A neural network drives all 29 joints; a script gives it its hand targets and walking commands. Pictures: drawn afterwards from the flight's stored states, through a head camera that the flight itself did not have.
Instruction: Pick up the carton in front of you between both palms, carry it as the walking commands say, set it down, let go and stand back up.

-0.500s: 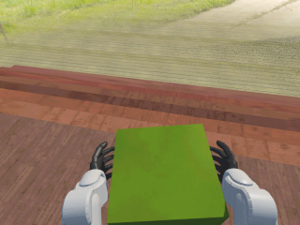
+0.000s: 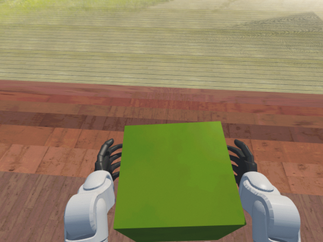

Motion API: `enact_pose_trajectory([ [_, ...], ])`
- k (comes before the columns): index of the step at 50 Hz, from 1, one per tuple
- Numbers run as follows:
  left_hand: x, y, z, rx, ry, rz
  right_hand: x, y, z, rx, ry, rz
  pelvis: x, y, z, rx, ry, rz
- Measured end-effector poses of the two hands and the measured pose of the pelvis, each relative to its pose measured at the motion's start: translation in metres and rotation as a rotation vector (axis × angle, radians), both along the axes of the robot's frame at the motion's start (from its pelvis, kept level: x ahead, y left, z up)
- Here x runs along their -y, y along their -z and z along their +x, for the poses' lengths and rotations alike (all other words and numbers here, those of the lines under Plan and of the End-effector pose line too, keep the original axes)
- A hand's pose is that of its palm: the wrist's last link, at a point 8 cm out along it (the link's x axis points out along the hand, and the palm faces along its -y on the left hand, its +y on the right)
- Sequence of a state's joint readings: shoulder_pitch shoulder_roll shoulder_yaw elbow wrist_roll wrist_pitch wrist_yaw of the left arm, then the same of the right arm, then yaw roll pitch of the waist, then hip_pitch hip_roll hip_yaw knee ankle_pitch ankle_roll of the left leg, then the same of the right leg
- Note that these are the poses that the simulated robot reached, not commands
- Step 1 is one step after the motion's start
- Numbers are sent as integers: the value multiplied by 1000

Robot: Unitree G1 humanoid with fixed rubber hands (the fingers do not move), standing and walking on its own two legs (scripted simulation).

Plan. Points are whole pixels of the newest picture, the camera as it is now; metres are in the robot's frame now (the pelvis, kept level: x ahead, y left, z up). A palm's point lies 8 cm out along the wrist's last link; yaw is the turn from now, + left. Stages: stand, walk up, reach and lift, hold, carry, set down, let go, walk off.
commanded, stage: carry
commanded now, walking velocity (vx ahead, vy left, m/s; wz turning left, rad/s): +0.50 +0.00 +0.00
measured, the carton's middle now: (174, 187) +0.24 -0.01 +0.01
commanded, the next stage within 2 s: none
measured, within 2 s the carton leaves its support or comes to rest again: neither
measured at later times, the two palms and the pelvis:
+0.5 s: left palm (126, 70) +0.65 +0.14 +0.06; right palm (209, 65) +0.68 -0.16 +0.05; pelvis +0.32 -0.04 -0.01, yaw +3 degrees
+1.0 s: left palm (128, 38) +1.02 +0.18 -0.01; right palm (189, 39) +1.00 -0.13 -0.01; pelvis +0.68 +0.03 -0.15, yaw +0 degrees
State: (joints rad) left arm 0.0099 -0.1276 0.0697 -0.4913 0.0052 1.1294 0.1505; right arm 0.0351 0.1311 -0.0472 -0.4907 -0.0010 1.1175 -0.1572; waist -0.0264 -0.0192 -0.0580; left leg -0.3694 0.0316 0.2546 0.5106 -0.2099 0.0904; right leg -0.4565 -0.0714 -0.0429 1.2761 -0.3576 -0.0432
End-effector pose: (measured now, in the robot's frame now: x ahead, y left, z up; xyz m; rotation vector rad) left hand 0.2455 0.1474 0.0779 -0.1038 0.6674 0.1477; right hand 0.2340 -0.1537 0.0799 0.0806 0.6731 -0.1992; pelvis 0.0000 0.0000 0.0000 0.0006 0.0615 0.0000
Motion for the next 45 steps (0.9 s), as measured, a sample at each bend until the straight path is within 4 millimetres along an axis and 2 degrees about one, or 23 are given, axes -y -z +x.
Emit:
enact_pose_trajectory([
  [4, -3, -12, 64, 25, -5, 16, -1, -13, 62, 26, 6, -12, -3, -8, 47, -2, -11, -11],
  [11, -10, -26, 189, 86, -107, 33, 0, -25, 198, 93, 16, -2, 4, -5, 139, -3, -34, -2],
  [14, -6, -22, 246, 93, -128, 43, 5, -18, 260, 99, 19, 4, 12, 5, 184, -4, -42, 11],
  [17, -1, -11, 305, 95, -155, 54, 9, -2, 328, 100, -1, 18, 23, 22, 233, 6, -60, 18],
  [20, -1, 3, 350, 60, -182, 58, 9, 16, 385, 61, -34, 30, 32, 26, 269, 6, -50, 14],
  [23, 2, 15, 383, 11, -186, 16, 8, 27, 424, 5, -29, 58, 38, 16, 301, -5, -49, 20],
  [26, 4, 18, 416, 3, -191, -18, 8, 29, 459, -9, -18, 81, 43, 6, 334, -21, -51, 26],
  [30, 6, 13, 464, 41, -184, -29, 11, 23, 503, 28, -6, 82, 43, 0, 381, -38, -47, 32],
  [34, 8, 3, 517, 94, -155, -29, 13, 12, 547, 85, 9, 73, 36, 2, 434, -42, -34, 26],
  [38, 6, -3, 573, 148, -128, -25, 10, 2, 596, 146, 17, 37, 25, 15, 493, -31, -22, 9],
  [40, -1, -2, 601, 166, -131, -15, 4, 3, 624, 168, 17, 23, 18, 27, 524, -25, -11, -6],
  [43, -18, 10, 645, 182, -137, 5, -10, 16, 672, 185, 14, 13, 5, 53, 573, -4, -2, -37],
  [45, -29, 27, 679, 190, -132, 11, -20, 33, 704, 193, 19, 7, -5, 78, 608, 21, -1, -52],
])
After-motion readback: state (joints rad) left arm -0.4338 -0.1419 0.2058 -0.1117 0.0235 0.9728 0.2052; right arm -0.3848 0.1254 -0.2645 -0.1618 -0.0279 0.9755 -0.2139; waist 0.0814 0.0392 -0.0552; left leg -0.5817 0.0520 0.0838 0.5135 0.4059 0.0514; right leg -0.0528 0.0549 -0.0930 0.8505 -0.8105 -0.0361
